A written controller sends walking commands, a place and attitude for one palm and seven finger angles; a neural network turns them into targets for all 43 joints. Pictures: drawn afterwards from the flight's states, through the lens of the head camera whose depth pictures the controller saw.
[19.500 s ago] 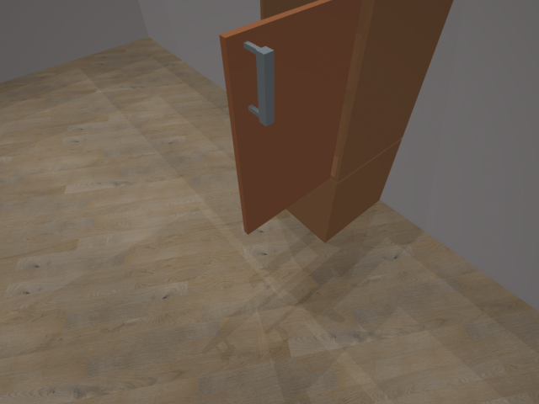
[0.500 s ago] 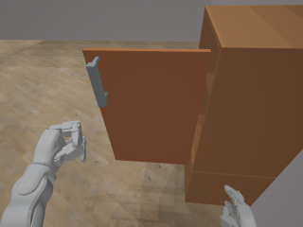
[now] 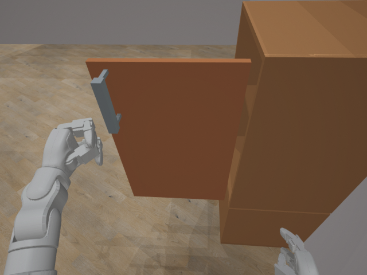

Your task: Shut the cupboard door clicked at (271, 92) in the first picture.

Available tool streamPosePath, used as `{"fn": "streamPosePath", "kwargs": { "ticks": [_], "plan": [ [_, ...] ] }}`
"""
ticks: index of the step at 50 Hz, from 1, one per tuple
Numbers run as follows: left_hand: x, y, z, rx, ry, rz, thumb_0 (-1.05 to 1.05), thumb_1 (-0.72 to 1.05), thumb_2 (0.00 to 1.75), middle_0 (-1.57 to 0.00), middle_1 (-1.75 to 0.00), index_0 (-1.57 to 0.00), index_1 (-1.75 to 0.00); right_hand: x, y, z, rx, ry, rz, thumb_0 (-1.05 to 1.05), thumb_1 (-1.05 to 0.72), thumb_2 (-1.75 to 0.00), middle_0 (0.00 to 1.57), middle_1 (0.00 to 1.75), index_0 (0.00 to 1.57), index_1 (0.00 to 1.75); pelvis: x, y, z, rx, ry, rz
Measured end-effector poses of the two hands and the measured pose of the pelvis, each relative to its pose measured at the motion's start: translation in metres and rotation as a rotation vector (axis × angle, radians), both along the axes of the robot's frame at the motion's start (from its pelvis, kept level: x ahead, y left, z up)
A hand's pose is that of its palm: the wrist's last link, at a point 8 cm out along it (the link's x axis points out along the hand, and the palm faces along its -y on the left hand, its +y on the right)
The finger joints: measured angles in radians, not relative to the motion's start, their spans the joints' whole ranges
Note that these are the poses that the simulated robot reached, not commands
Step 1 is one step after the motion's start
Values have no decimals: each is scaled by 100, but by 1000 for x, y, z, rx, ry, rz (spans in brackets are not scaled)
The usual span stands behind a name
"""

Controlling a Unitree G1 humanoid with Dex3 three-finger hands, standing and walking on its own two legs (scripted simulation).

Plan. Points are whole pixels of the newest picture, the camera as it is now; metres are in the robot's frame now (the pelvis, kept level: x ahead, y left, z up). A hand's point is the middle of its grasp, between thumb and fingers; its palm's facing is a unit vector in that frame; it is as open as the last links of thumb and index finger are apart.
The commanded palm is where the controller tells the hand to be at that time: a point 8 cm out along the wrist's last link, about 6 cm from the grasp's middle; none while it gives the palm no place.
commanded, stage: bring the fist close to the handle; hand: left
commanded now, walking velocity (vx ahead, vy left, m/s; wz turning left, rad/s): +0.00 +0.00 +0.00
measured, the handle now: (109, 102) +0.46 +0.23 +0.16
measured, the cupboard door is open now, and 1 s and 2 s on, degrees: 90 90 76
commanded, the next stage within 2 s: push the door shut along its arc in 0.76 s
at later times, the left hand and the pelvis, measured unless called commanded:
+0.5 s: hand (116, 130) +0.37 +0.19 +0.15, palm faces +0.04 -1.00 -0.02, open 3.1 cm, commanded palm +0.33 +0.24 +0.16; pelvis +0.01 +0.01 +0.00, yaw -1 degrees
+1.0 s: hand (115, 126) +0.37 +0.18 +0.17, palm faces +0.03 -1.00 -0.04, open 3.1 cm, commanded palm +0.34 +0.23 +0.16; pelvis +0.00 +0.01 +0.00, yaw +0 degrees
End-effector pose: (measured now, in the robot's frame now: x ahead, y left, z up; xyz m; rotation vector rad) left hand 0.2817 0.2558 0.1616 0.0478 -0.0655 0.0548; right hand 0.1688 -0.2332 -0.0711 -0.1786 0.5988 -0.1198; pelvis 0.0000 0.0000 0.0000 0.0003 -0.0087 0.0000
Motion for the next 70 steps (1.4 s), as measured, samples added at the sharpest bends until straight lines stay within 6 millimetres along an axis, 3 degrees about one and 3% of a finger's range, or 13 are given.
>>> {"fn": "streamPosePath", "kwargs": {
  "ticks": [6, 16, 22, 31, 36, 42, 51, 57, 70],
  "plan": [
    [22, -6, -14, -15, 88, -16, 2, 90, 90, -130, -150, -130, -150, 1, 8, -3, 14, 27, -5, 1, -90, -90, 21, 30, 20, 30, 0, 4, 1, 1, 11, -3],
    [51, -9, 4, -14, 21, -8, 2, 90, 90, -130, -150, -130, -149, -6, 14, -7, 22, 71, -13, 1, -90, -90, 21, 30, 20, 30, 5, 9, 1, -2, 18, -7],
    [67, -16, -10, -29, 106, -19, 2, 91, 90, -130, -150, -130, -150, -16, 11, -13, 19, 120, -39, 1, -90, -90, 21, 30, 20, 30, 4, 12, 2, -2, 27, -10],
    [62, -6, -2, -20, 17, 17, 2, 90, 90, -130, -150, -130, -149, -26, 4, -10, 13, 132, -70, 1, -90, -90, 21, 30, 20, 30, 9, 11, 3, -1, 24, -31],
    [54, 2, -4, -11, 50, 21, 2, 91, 90, -130, -150, -130, -149, -23, 2, -10, 15, 125, -69, 1, -90, -90, 21, 30, 20, 30, 7, 12, 3, -4, 16, -22],
    [48, -7, -11, -24, 67, -1, 2, 91, 90, -130, -150, -130, -150, -16, 6, -9, 8, 112, -46, 1, -90, -90, 20, 30, 20, 30, 2, 12, 3, -4, 10, -9],
    [66, -21, 7, -2, 25, -33, 2, 90, 90, -130, -150, -130, -150, -13, 11, -8, 26, 95, -30, 1, -90, -90, 21, 30, 20, 30, -1, 8, 3, 0, 9, -8],
    [84, -20, 3, -11, 79, -56, 2, 90, 90, -130, -150, -130, -149, -27, 2, -13, 24, 134, -59, 1, -90, -90, 21, 30, 20, 30, -2, 5, 3, 1, 20, -12],
    [103, -14, 2, 3, 63, -103, 2, 90, 90, -134, -150, -131, -149, -71, -23, -28, -30, 271, -111, 1, -90, -90, 21, 30, 20, 30, -4, 2, 1, -1, 43, 0]
  ]
}}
